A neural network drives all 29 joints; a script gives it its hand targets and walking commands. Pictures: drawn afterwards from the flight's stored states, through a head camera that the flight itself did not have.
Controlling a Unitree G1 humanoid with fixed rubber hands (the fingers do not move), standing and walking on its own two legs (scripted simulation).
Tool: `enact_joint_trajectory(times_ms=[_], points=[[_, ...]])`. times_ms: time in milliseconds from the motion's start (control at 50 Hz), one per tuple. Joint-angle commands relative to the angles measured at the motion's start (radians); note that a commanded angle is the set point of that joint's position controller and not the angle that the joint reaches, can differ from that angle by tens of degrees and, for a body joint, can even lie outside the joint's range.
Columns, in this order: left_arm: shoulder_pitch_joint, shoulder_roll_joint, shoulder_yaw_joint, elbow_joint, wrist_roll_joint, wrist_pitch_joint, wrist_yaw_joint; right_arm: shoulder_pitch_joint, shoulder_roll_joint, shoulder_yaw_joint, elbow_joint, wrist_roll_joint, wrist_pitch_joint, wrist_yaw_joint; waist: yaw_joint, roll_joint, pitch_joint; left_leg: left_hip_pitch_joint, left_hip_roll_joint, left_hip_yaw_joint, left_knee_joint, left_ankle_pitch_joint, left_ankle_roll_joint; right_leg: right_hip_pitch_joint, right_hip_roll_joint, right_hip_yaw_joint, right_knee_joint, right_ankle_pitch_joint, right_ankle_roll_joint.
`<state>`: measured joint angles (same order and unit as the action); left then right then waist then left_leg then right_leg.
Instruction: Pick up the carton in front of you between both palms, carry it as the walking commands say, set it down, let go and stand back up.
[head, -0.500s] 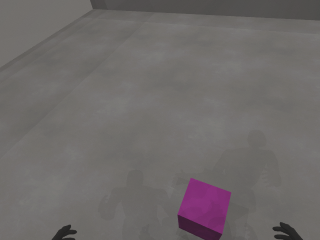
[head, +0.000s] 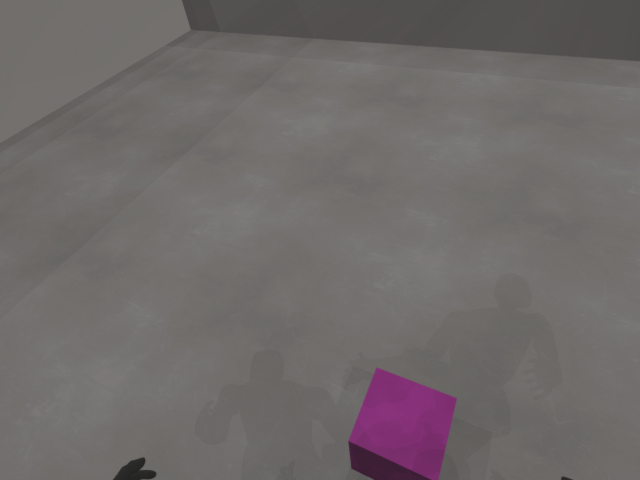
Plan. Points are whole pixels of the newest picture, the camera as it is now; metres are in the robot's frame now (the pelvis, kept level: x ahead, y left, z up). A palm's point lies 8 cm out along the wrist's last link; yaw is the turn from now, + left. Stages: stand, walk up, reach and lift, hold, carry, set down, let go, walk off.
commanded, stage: stand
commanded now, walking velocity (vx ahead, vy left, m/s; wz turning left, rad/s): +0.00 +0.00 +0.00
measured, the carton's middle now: (400, 435) +0.40 -0.11 -0.65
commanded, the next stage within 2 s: none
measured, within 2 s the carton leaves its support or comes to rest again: neither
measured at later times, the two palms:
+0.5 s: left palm out of the picture +0.09 +0.32 -0.08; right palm out of the picture +0.07 -0.29 -0.11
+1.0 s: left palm out of the picture +0.08 +0.32 -0.08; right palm out of the picture +0.05 -0.30 -0.11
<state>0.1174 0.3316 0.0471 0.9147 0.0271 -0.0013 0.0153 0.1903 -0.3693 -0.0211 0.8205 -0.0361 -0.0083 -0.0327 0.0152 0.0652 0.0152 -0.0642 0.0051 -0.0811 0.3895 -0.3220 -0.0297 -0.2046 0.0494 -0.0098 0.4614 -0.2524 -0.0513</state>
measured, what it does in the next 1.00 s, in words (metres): stands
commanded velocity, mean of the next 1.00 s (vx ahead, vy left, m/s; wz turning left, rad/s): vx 0.00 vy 0.00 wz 0.00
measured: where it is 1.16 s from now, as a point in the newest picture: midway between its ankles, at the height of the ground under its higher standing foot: outside the picture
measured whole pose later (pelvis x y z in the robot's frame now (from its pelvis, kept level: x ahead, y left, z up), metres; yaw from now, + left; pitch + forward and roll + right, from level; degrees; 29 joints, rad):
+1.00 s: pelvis -0.03 +0.01 +0.01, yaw -2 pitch -2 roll +1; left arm 0.08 0.38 0.01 1.05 0.02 -0.01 0.01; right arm 0.15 -0.40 0.00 0.99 -0.03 -0.01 -0.02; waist 0.01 0.03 0.04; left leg -0.04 -0.01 -0.04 0.32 -0.25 -0.02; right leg -0.19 0.04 0.03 0.40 -0.17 -0.03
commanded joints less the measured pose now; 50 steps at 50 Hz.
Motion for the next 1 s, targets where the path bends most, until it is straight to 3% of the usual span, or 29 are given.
enact_joint_trajectory(times_ms=[0, 480, 580, 600, 620, 660, 840, 880, 940, 980], points=[[-0.042, 0.185, 0.038, -0.038, 0.0, -0.012, 0.003, -0.011, -0.13, -0.026, -0.037, 0.0, -0.017, -0.002, 0.001, -0.052, -0.059, -0.064, 0.07, -0.036, -0.049, 0.249, 0.018, 0.108, -0.137, 0.136, -0.062, 0.313, 0.018], [-0.063, 0.215, 0.017, 0.048, -0.009, -0.014, -0.005, -0.045, -0.163, -0.018, 0.068, 0.004, -0.02, 0.004, 0.0, -0.056, -0.001, -0.079, 0.079, -0.037, -0.112, 0.148, 0.027, 0.086, -0.143, 0.163, -0.107, 0.2, 0.019], [-0.059, 0.217, 0.011, 0.057, -0.009, -0.017, -0.004, -0.047, -0.166, -0.016, 0.084, 0.007, -0.019, 0.005, -0.003, -0.052, -0.021, -0.062, 0.08, -0.033, -0.108, 0.175, 0.027, 0.1, -0.143, 0.164, -0.109, 0.236, 0.019], [-0.065, 0.221, 0.01, 0.063, -0.011, -0.016, -0.004, -0.049, -0.163, -0.017, 0.084, 0.008, -0.021, 0.006, -0.006, -0.075, -0.035, -0.052, 0.082, -0.038, -0.11, 0.179, 0.029, 0.102, -0.144, 0.159, -0.108, 0.233, 0.018], [-0.069, 0.208, 0.006, 0.066, -0.01, -0.017, -0.004, -0.054, -0.17, -0.017, 0.086, 0.008, -0.021, 0.006, -0.009, -0.054, -0.02, -0.06, 0.083, -0.036, -0.112, 0.171, 0.029, 0.093, -0.146, 0.166, -0.109, 0.23, 0.019], [-0.067, 0.22, 0.005, 0.068, -0.009, -0.016, -0.002, -0.052, -0.171, -0.018, 0.093, 0.007, -0.018, 0.007, -0.005, -0.079, -0.011, -0.051, 0.083, -0.039, -0.115, 0.172, 0.03, 0.085, -0.141, 0.163, -0.112, 0.22, 0.022], [-0.071, 0.238, 0.0, 0.088, -0.014, -0.017, -0.003, -0.058, -0.178, -0.014, 0.116, 0.011, -0.016, 0.011, -0.005, -0.051, -0.01, -0.059, 0.082, -0.029, -0.119, 0.15, 0.03, 0.084, -0.148, 0.181, -0.123, 0.211, 0.019], [-0.07, 0.239, 0.0, 0.09, -0.013, -0.018, -0.003, -0.058, -0.173, -0.014, 0.119, 0.008, -0.016, 0.012, -0.008, -0.076, -0.011, -0.059, 0.088, -0.038, -0.124, 0.158, 0.035, 0.095, -0.15, 0.174, -0.123, 0.212, 0.018], [-0.066, 0.228, -0.005, 0.099, -0.009, -0.018, -0.002, -0.061, -0.179, -0.012, 0.124, 0.01, -0.016, 0.012, -0.005, -0.052, -0.02, -0.053, 0.086, -0.031, -0.127, 0.157, 0.036, 0.098, -0.152, 0.18, -0.121, 0.209, 0.014], [-0.077, 0.23, -0.006, 0.096, -0.012, -0.017, -0.004, -0.07, -0.181, -0.012, 0.129, 0.011, -0.016, 0.011, -0.005, -0.068, -0.01, -0.063, 0.087, -0.027, -0.128, 0.144, 0.033, 0.087, -0.151, 0.183, -0.125, 0.199, 0.017]])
